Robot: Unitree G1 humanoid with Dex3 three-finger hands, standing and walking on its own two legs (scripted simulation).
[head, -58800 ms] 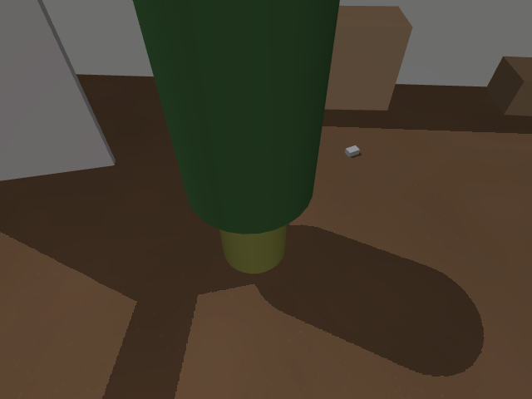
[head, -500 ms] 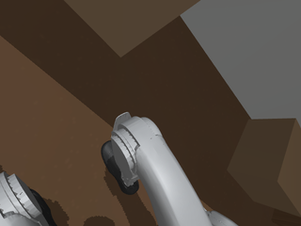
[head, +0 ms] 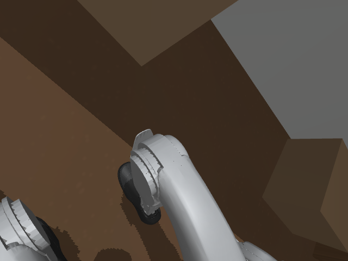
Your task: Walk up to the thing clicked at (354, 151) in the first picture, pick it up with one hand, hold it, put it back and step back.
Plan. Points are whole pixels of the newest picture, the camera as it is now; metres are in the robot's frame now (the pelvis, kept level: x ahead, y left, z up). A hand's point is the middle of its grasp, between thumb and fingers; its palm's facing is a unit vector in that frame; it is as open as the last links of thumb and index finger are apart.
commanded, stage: withdraw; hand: left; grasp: from above
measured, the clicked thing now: out of the picture +0.45 +0.37 -0.32
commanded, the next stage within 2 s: home in 0.76 s
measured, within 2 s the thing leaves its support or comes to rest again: neither
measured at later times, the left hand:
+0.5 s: hand out of the picture +0.44 +0.37 -0.12, palm faces -0.34 -0.29 -0.90, open 13.6 cm
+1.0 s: hand out of the picture +0.42 +0.35 -0.21, palm faces -0.46 -0.14 -0.88, open 13.5 cm
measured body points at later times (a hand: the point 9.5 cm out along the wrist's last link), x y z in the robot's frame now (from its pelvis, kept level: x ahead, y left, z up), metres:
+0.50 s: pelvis +0.00 -0.01 +0.01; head +0.22 +0.08 +0.39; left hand +0.45 +0.38 -0.07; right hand +0.09 -0.25 -0.09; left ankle +0.06 +0.13 -0.30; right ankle +0.12 -0.12 -0.30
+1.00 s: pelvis +0.00 -0.01 -0.02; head +0.25 +0.11 +0.33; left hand +0.44 +0.35 -0.16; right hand +0.08 -0.29 -0.10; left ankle +0.06 +0.13 -0.30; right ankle +0.12 -0.12 -0.30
